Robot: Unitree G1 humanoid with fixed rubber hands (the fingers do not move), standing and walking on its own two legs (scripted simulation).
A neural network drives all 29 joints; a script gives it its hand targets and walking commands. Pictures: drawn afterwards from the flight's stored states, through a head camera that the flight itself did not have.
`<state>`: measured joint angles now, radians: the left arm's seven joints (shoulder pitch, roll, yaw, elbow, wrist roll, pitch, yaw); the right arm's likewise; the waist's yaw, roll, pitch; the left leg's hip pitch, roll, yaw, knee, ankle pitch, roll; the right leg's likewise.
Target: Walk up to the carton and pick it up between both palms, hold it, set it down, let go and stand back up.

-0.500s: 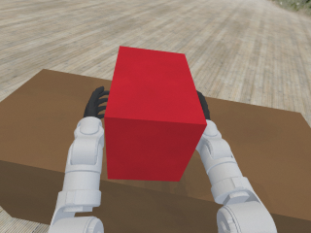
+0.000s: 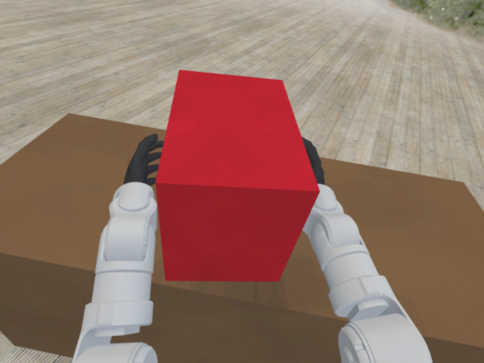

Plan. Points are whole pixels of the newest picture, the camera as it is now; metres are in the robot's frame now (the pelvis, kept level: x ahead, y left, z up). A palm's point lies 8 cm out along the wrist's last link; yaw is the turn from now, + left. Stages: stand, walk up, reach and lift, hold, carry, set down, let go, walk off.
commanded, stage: hold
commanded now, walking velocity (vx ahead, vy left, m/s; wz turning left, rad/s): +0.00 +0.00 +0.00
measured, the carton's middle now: (227, 173) +0.40 +0.00 +0.16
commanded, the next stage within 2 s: none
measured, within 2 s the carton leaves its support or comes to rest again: neither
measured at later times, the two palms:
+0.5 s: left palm (137, 178) +0.36 +0.14 +0.18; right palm (314, 177) +0.36 -0.14 +0.19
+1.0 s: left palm (138, 180) +0.35 +0.14 +0.18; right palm (314, 180) +0.36 -0.14 +0.18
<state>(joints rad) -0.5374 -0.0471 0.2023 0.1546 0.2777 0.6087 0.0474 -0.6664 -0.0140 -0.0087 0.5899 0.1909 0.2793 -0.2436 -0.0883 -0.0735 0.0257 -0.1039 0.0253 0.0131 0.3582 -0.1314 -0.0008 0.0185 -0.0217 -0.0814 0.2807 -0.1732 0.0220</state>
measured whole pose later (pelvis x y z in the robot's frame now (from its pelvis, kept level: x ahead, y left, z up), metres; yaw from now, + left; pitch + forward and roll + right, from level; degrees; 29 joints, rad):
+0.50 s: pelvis +0.00 +0.00 +0.00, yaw +0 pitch -8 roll -1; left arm -0.58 -0.06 0.24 0.13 0.30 0.68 0.04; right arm -0.72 -0.01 -0.04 0.60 0.17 0.35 -0.23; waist -0.08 -0.07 0.02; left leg -0.08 0.03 0.02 0.35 -0.13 0.00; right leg 0.02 -0.02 -0.08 0.30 -0.18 0.02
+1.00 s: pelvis +0.00 -0.01 +0.00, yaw +0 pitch -9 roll -1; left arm -0.52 -0.06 0.22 0.03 0.30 0.71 0.01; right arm -0.66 -0.01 0.00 0.48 0.20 0.37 -0.26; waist -0.09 -0.06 0.05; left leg -0.06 0.03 0.01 0.35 -0.14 -0.01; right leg 0.05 -0.02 -0.08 0.30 -0.19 0.01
